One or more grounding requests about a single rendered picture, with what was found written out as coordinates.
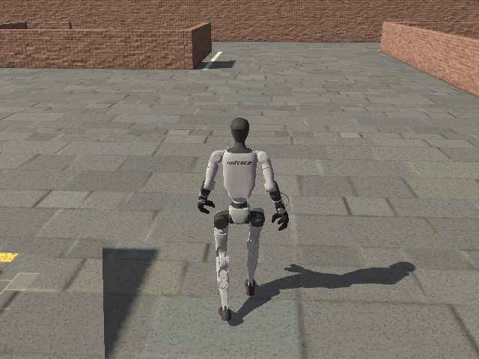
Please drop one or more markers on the robot left forearm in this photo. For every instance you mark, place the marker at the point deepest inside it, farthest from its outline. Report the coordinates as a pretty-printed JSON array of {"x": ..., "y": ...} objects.
[{"x": 203, "y": 194}]

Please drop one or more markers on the left robot hand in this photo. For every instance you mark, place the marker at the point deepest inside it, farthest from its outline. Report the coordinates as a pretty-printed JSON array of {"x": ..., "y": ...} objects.
[{"x": 207, "y": 203}]

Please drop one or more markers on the robot right forearm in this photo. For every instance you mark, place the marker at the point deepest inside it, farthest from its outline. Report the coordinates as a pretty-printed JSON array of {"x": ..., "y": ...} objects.
[{"x": 277, "y": 200}]

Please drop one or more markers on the right robot hand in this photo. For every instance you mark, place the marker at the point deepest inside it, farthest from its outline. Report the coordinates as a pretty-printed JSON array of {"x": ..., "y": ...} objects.
[{"x": 284, "y": 219}]

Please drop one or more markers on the humanoid robot torso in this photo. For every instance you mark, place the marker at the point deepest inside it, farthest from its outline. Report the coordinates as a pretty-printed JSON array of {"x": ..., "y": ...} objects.
[{"x": 239, "y": 172}]

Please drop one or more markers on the robot right shin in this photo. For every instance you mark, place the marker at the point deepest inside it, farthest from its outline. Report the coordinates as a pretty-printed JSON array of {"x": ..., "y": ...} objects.
[{"x": 252, "y": 263}]

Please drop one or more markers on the left robot upper arm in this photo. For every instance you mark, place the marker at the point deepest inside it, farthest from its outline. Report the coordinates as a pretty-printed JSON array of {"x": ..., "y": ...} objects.
[{"x": 212, "y": 168}]

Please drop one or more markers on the right robot upper arm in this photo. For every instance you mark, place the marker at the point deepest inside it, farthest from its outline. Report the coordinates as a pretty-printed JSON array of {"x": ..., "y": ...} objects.
[{"x": 263, "y": 158}]

